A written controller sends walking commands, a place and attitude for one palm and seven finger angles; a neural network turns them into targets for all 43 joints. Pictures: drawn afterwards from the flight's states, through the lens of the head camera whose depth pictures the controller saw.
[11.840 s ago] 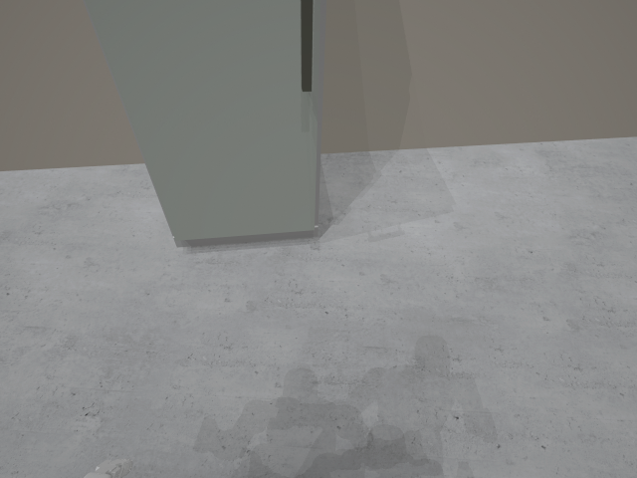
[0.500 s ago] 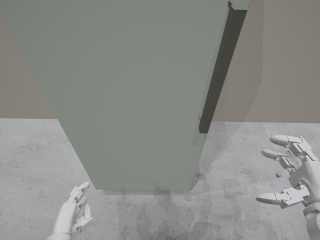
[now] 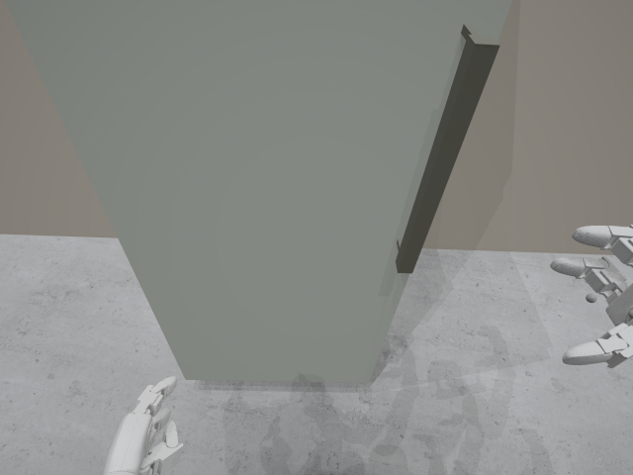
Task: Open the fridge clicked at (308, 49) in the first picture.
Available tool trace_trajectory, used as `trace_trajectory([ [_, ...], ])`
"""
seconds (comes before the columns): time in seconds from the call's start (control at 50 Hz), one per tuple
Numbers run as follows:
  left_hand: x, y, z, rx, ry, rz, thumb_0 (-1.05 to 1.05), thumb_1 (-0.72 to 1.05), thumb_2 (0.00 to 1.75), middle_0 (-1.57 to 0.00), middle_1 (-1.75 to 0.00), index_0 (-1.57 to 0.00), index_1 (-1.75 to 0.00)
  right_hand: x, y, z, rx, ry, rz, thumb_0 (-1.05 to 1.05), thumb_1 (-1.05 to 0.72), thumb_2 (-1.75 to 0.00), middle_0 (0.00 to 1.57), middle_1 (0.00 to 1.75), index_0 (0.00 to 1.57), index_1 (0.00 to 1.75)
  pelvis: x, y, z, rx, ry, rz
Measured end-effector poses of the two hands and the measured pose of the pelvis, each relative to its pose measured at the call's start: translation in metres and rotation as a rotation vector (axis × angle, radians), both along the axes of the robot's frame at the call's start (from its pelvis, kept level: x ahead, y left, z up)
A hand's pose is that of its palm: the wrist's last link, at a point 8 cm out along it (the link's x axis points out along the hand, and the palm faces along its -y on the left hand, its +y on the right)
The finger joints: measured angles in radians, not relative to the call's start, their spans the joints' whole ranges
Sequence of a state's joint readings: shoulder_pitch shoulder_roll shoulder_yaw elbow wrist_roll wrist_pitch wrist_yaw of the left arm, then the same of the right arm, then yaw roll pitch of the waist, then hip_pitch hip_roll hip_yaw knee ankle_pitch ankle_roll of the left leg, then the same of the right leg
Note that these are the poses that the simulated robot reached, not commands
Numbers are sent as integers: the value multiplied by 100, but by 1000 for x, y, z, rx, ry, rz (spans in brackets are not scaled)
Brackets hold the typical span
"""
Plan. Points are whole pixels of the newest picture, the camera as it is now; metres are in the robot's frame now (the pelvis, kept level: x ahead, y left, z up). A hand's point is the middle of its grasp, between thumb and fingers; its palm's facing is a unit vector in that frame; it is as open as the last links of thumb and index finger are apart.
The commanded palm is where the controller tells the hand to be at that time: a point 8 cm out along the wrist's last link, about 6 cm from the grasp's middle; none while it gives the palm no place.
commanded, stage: raise the hand to about handle height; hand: right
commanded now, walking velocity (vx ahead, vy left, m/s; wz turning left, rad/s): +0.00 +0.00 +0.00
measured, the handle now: (430, 172) +0.49 -0.15 +0.15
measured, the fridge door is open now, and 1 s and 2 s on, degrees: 0 0 0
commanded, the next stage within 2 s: move the hooked fingers beside the handle in 0.38 s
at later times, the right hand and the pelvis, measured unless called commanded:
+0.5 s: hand (580, 309) +0.27 -0.27 +0.14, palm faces +0.07 +1.00 -0.06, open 13.9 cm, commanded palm +0.24 -0.31 +0.14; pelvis -0.01 +0.01 +0.00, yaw +0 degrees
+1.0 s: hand (548, 279) +0.31 -0.25 +0.14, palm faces +0.04 +1.00 -0.03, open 13.9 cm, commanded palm +0.29 -0.30 +0.14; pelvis -0.01 +0.00 +0.00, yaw +1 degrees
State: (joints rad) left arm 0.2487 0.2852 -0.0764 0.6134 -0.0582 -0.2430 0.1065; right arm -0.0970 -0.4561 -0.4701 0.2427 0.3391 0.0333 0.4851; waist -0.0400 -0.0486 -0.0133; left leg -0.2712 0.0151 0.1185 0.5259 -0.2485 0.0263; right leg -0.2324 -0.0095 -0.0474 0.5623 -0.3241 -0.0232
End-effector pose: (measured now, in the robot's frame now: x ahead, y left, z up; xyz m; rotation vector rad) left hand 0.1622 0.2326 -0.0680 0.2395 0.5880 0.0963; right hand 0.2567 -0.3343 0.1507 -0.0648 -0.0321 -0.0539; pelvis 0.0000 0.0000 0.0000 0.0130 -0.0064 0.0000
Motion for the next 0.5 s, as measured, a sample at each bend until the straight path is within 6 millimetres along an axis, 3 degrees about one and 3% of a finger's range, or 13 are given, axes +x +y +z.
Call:
trace_trajectory([
  [0.18,-6,11,3,8,-11,28,1,90,90,-20,-30,-20,-30,-4,13,-7,11,3,-3,-1,50,-30,30,120,31,120,-2,3,0,-5,-5,11],
  [0.5,-3,4,3,-15,-34,11,1,90,90,-20,-30,-20,-30,-12,14,-5,5,11,-13,-1,50,-30,30,120,31,120,-8,7,0,-6,-18,7],
])
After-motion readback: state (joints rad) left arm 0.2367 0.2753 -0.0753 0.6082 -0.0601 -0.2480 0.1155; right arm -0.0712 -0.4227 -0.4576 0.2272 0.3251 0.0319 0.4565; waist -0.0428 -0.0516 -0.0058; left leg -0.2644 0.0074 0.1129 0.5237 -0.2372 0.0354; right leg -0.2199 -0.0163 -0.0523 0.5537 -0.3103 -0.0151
